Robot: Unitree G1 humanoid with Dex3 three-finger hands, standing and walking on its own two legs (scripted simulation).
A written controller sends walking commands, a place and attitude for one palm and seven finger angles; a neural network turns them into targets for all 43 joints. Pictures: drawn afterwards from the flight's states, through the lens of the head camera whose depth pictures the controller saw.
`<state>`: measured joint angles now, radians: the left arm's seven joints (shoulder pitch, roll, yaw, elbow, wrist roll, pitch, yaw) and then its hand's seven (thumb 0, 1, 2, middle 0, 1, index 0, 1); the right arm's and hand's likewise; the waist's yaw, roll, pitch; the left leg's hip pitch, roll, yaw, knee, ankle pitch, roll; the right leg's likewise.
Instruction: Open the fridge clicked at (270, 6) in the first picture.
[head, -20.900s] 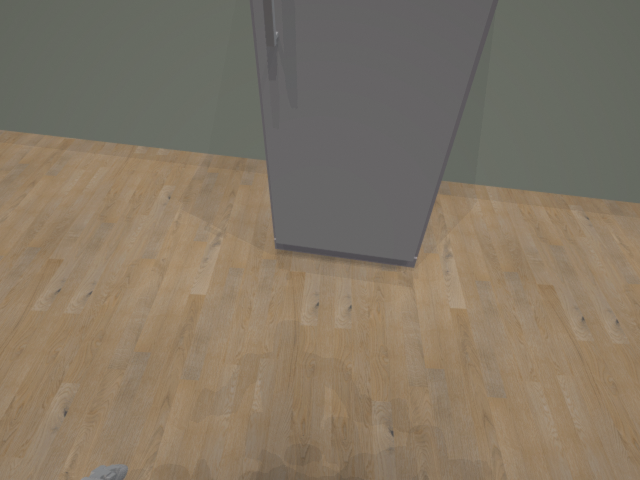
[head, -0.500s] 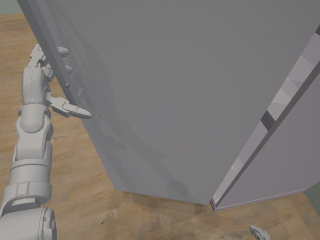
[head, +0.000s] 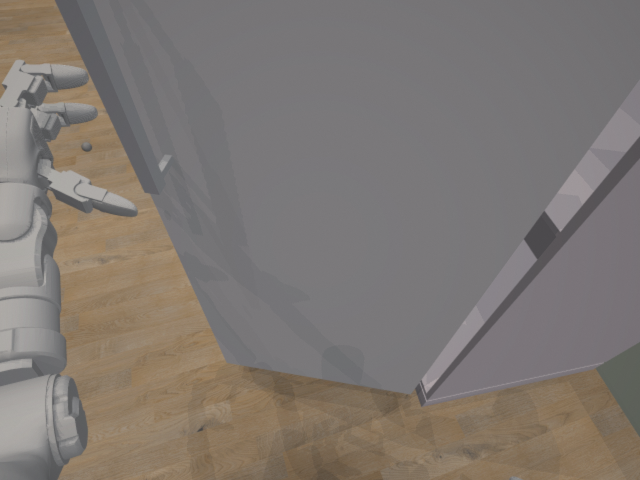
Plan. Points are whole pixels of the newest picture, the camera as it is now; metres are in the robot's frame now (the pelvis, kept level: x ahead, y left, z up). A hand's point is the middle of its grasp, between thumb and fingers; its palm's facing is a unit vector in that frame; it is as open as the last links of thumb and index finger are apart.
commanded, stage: slip the hand off the handle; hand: left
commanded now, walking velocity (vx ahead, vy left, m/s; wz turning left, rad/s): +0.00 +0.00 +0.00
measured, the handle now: (124, 83) +0.46 +0.23 +0.25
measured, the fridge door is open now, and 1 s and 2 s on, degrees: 69 69 69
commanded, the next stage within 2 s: draw the hand back to the body in 0.76 s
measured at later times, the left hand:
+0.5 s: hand (51, 196) +0.35 +0.28 +0.19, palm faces +0.30 -0.93 -0.23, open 14.6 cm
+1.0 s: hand (17, 254) +0.28 +0.28 +0.19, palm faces +0.21 -0.97 -0.07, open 14.7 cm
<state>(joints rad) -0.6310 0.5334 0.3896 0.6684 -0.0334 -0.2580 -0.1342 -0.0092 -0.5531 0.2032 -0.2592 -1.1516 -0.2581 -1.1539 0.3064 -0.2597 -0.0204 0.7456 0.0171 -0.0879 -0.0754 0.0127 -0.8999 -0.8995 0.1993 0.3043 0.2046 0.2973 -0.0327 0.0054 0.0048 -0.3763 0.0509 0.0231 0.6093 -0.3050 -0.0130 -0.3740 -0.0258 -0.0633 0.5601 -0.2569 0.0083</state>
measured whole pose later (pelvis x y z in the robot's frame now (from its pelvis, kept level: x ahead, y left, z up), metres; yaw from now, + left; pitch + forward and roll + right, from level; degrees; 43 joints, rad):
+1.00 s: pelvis +0.00 -0.02 +0.00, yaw +2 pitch -4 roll -1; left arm -0.19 0.47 0.45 0.20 -0.31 0.10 -0.33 -0.01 -0.55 0.20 -0.26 -1.15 -0.26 -1.15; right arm 0.18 -0.26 0.05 0.70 0.08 -0.12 -0.16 0.02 -0.90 -0.90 0.20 0.30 0.21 0.30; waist 0.06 0.04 0.02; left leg -0.20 0.05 -0.01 0.56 -0.29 -0.03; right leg -0.20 -0.02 -0.10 0.53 -0.26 -0.01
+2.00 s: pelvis +0.01 +0.00 +0.02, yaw -1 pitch -7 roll -1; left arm 0.39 0.32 0.33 -0.33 -0.07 -0.07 0.14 0.01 0.44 0.68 -0.23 -0.57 -0.23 -0.57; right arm 0.17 -0.22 0.00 0.70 -0.01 -0.16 -0.10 0.02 -0.90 -0.90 0.20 0.30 0.21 0.30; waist 0.07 0.05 0.05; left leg -0.04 0.04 0.05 0.40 -0.24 -0.01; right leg -0.05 -0.03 -0.05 0.37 -0.20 0.02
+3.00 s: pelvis -0.05 +0.02 +0.00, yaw -1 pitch -2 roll +0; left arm 0.53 0.39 0.39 -0.46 -0.03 -0.15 0.17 0.02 0.89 0.90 -0.22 -0.30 -0.22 -0.30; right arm 0.20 -0.22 0.00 0.58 0.01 -0.06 -0.11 0.02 -0.90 -0.90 0.20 0.30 0.20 0.30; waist 0.02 0.02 0.03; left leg -0.32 0.02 0.06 0.59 -0.24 0.02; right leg -0.34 -0.05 -0.02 0.55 -0.19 0.04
